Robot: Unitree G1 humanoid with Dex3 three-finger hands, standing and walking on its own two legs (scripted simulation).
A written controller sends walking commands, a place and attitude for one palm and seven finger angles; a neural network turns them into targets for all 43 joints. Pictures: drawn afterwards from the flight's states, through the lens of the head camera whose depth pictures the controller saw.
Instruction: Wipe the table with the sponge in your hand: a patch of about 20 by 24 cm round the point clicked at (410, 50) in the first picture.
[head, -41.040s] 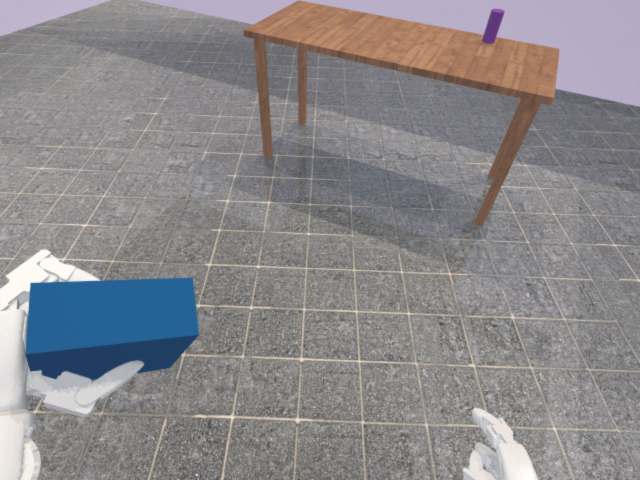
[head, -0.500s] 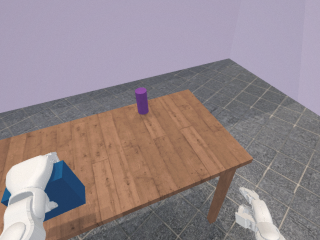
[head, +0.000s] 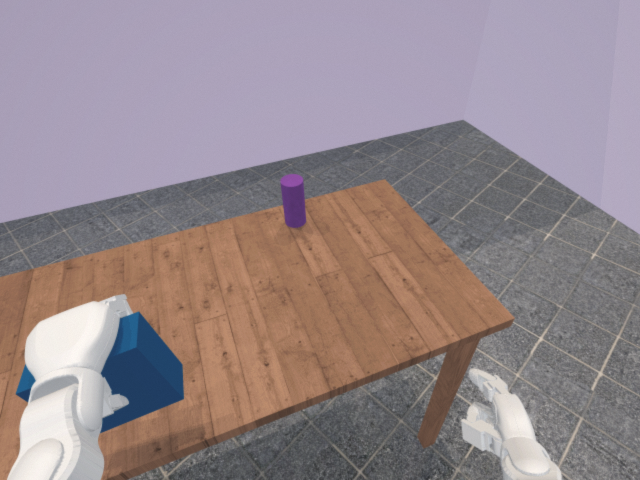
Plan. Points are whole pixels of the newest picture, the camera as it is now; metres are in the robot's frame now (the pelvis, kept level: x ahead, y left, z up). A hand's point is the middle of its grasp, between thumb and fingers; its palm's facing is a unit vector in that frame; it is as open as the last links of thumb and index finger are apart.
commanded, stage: bring the sponge back beside the body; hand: left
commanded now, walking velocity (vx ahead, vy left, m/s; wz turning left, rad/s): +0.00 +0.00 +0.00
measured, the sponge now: (119, 385) +0.19 +0.31 +0.02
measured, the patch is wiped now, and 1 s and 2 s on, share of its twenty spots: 1.00 1.00 1.00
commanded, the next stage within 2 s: step back with the hand held close in 1.38 s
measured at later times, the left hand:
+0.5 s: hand (108, 357) +0.19 +0.30 +0.08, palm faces +0.06 -0.15 -0.99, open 9.9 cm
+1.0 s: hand (127, 358) +0.19 +0.26 +0.10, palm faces +0.13 -0.19 -0.97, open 9.9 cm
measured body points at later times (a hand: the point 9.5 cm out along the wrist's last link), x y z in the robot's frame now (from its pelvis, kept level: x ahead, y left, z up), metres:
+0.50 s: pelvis -0.01 -0.01 +0.00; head -0.04 -0.04 +0.45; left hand +0.18 +0.30 +0.14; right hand +0.26 -0.19 -0.05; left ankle -0.01 +0.09 -0.74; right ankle +0.00 -0.12 -0.74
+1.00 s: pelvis -0.01 -0.02 +0.00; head -0.05 -0.05 +0.45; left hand +0.18 +0.27 +0.15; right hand +0.26 -0.21 -0.05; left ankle -0.01 +0.09 -0.74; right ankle +0.00 -0.12 -0.74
